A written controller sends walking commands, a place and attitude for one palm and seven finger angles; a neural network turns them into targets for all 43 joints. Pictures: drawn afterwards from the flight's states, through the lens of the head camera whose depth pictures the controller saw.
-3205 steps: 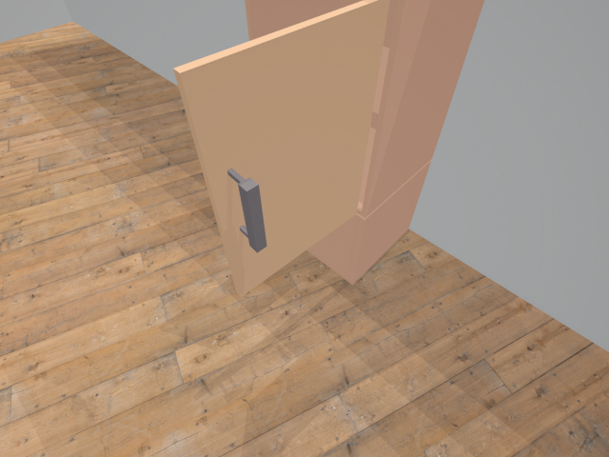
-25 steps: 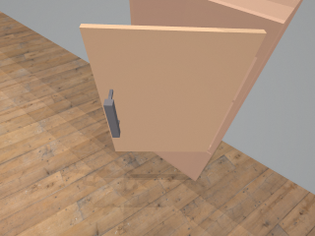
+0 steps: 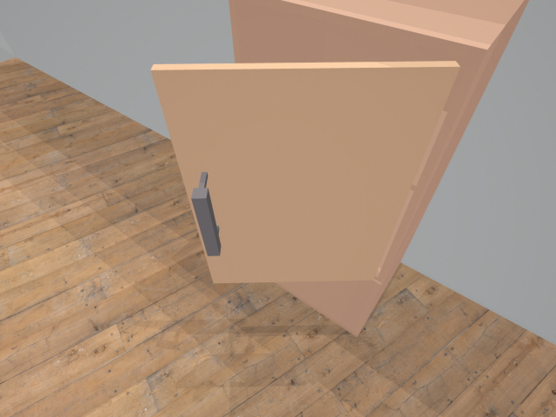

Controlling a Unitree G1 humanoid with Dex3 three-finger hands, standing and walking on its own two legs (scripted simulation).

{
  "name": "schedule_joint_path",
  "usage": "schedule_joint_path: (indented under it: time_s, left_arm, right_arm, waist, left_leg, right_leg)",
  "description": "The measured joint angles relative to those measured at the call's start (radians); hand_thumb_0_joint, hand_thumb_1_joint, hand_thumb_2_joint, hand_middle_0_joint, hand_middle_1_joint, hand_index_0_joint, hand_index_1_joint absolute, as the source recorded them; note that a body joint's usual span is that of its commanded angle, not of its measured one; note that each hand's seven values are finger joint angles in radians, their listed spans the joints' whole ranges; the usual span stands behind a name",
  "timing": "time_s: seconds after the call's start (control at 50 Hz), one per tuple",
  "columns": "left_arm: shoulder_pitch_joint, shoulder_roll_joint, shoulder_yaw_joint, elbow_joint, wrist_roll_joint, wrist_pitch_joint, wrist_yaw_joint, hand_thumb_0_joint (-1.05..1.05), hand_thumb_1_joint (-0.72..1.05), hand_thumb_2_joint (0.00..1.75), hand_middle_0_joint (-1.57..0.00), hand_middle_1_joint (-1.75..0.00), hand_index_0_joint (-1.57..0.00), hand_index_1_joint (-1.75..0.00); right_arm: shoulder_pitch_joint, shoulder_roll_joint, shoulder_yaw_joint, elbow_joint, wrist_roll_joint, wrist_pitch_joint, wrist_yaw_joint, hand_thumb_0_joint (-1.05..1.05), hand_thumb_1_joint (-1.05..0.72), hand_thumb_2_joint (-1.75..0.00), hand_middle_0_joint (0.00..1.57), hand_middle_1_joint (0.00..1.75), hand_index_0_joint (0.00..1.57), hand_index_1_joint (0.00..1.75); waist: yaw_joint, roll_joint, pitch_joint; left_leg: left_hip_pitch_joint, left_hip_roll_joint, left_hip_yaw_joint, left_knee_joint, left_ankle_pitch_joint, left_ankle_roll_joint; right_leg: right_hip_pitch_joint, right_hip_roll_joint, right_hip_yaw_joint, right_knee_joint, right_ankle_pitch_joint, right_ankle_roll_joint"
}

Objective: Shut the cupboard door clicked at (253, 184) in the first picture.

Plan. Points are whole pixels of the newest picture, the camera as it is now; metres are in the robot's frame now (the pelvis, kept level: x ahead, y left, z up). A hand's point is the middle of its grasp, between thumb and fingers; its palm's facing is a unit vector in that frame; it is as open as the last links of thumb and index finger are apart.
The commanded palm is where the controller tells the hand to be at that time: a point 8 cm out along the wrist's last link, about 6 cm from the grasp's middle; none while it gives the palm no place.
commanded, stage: come to a stop and stand still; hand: left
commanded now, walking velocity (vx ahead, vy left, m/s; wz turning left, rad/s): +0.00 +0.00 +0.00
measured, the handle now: (209, 215) +0.46 +0.18 -0.02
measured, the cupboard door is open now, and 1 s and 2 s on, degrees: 38 38 38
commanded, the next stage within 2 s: look again from close up in 0.20 s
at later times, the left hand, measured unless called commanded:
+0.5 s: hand out of the picture +0.05 +0.17 -0.15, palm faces -0.01 -0.97 -0.24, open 7.4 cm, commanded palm none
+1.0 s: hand out of the picture +0.09 +0.15 -0.14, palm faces +0.15 -0.96 -0.23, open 7.4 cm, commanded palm +0.12 +0.19 -0.06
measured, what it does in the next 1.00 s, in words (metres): shifts its weight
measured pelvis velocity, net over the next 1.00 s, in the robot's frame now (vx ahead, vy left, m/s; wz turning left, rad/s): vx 0.03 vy -0.05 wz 0.00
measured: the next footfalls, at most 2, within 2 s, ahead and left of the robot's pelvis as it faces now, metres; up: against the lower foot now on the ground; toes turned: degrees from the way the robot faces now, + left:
none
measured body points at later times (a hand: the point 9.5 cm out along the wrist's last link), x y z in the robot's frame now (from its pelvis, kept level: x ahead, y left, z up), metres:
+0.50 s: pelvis +0.02 -0.02 +0.01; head +0.04 -0.04 +0.46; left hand +0.05 +0.22 -0.13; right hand +0.02 -0.25 -0.15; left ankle -0.02 +0.09 -0.73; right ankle +0.03 -0.14 -0.73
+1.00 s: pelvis +0.03 -0.05 +0.01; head +0.06 -0.06 +0.46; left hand +0.08 +0.20 -0.12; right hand +0.05 -0.28 -0.15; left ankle -0.02 +0.09 -0.72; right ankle +0.03 -0.14 -0.73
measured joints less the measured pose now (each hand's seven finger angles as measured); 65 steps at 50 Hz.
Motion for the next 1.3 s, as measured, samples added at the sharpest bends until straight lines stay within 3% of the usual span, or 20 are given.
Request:
schedule_joint_path:
  time_s: [0.06,0.24,0.58,0.96,0.98,1.0,1.04,1.1,1.16,1.22,1.26,1.3]
  left_arm:
    - [0.02,-0.003,-0.007,0.014,-0.001,-0.005,-0.005,0.01,0.91,0.9,-0.2,-0.3,-0.2,-0.3]
    - [0.016,-0.004,-0.011,0.035,-0.004,-0.02,-0.005,0.01,0.91,0.9,-0.2,-0.3,-0.2,-0.29]
    - [-0.079,-0.033,-0.014,0.077,-0.012,-0.039,-0.001,0.01,0.91,0.9,-0.2,-0.3,-0.2,-0.3]
    - [-0.057,-0.036,-0.001,0.097,-0.011,-0.051,0.01,0.01,0.92,0.9,-0.2,-0.3,-0.2,-0.3]
    - [-0.015,-0.041,0.053,-0.057,-0.038,0.008,-0.003,0.01,0.92,0.9,-0.2,-0.3,-0.2,-0.3]
    - [0.047,-0.034,0.06,-0.238,-0.066,0.005,0.007,0.01,0.91,0.9,-0.2,-0.31,-0.2,-0.3]
    - [0.147,-0.033,0.044,-0.542,-0.119,-0.05,0.041,0.02,0.91,0.9,-0.21,-0.31,-0.21,-0.3]
    - [0.134,-0.056,0.08,-0.728,-0.167,-0.203,0.033,0.02,0.91,0.9,-0.22,-0.33,-0.23,-0.32]
    - [0.076,-0.072,0.125,-0.764,-0.213,-0.417,-0.064,0.01,0.91,0.9,-0.25,-0.37,-0.26,-0.36]
    - [0.051,-0.073,0.138,-0.764,-0.248,-0.631,-0.216,0.01,0.91,0.9,-0.29,-0.41,-0.3,-0.4]
    - [0.055,-0.064,0.131,-0.773,-0.262,-0.685,-0.298,0.01,0.91,0.9,-0.32,-0.44,-0.33,-0.44]
    - [0.075,-0.055,0.118,-0.796,-0.274,-0.656,-0.337,0.01,0.9,0.9,-0.36,-0.48,-0.36,-0.47]
  right_arm:
    - [0.003,0.008,0.005,0.004,0.006,-0.01,0.0,0.01,-0.92,-0.89,0.2,0.3,0.2,0.3]
    - [0.023,-0.025,0.011,0.073,0.001,-0.026,0.001,0.0,-0.93,-0.89,0.2,0.3,0.2,0.3]
    - [0.058,0.0,0.023,0.206,0.0,-0.032,-0.011,0.01,-0.91,-0.89,0.2,0.3,0.19,0.3]
    - [0.034,0.027,0.016,0.225,0.005,-0.03,-0.013,0.01,-0.91,-0.89,0.2,0.3,0.2,0.3]
    - [0.041,0.026,0.015,0.19,0.003,-0.05,-0.034,0.01,-0.92,-0.89,0.2,0.3,0.2,0.3]
    - [0.062,0.022,0.017,0.145,0.013,-0.092,-0.059,0.01,-0.92,-0.89,0.2,0.3,0.2,0.3]
    - [0.103,-0.005,0.009,0.064,0.029,-0.183,-0.079,0.01,-0.92,-0.89,0.2,0.3,0.2,0.3]
    - [0.086,-0.039,-0.025,-0.026,0.027,-0.276,-0.068,0.02,-0.91,-0.89,0.2,0.3,0.2,0.3]
    - [0.024,-0.062,-0.053,-0.117,0.015,-0.323,-0.037,0.02,-0.91,-0.89,0.2,0.3,0.2,0.3]
    - [-0.04,-0.082,-0.073,-0.211,0.01,-0.343,-0.006,0.01,-0.91,-0.89,0.2,0.3,0.19,0.3]
    - [-0.072,-0.098,-0.082,-0.276,0.015,-0.334,0.004,0.01,-0.91,-0.89,0.2,0.3,0.19,0.3]
    - [-0.094,-0.11,-0.084,-0.337,0.024,-0.317,0.0,0.01,-0.91,-0.89,0.2,0.3,0.19,0.3]
  waist:
    - [-0.003,0.03,-0.005]
    - [-0.007,0.047,0.001]
    - [-0.035,0.02,0.028]
    - [-0.027,0.021,0.026]
    - [-0.019,0.018,0.047]
    - [-0.01,0.011,0.048]
    - [-0.018,0.025,0.009]
    - [-0.048,0.025,-0.053]
    - [-0.043,-0.005,-0.111]
    - [-0.026,-0.043,-0.147]
    - [-0.01,-0.056,-0.155]
    - [0.005,-0.057,-0.157]
  left_leg:
    - [0.022,-0.003,0.006,-0.043,0.021,0.002]
    - [0.056,-0.011,0.008,-0.146,0.073,-0.003]
    - [0.106,0.021,-0.012,-0.195,0.079,-0.043]
    - [0.104,0.065,-0.032,-0.175,0.072,-0.076]
    - [0.087,0.075,-0.02,-0.122,0.069,-0.067]
    - [0.068,0.077,-0.017,-0.083,0.051,-0.06]
    - [0.04,0.074,-0.036,-0.059,0.003,-0.072]
    - [-0.078,0.048,-0.072,0.032,-0.013,-0.074]
    - [-0.242,0.036,-0.068,0.168,-0.05,-0.07]
    - [-0.421,0.036,-0.064,0.341,-0.105,-0.074]
    - [-0.521,0.036,-0.068,0.453,-0.145,-0.073]
    - [-0.598,0.037,-0.076,0.542,-0.165,-0.064]
  right_leg:
    - [0.015,-0.001,0.007,-0.031,0.006,0.026]
    - [0.034,-0.004,0.008,-0.099,0.037,0.025]
    - [0.078,0.027,-0.016,-0.127,0.025,-0.009]
    - [0.103,0.065,-0.047,-0.151,0.02,-0.041]
    - [0.102,0.071,-0.046,-0.139,0.019,-0.041]
    - [0.082,0.072,-0.041,-0.104,0.007,-0.042]
    - [0.042,0.066,-0.057,-0.046,-0.027,-0.043]
    - [-0.058,0.031,-0.087,0.046,-0.064,-0.035]
    - [-0.23,0.013,-0.079,0.191,-0.103,-0.036]
    - [-0.412,0.007,-0.067,0.36,-0.151,-0.045]
    - [-0.51,0.006,-0.063,0.462,-0.181,-0.047]
    - [-0.58,0.005,-0.067,0.541,-0.205,-0.047]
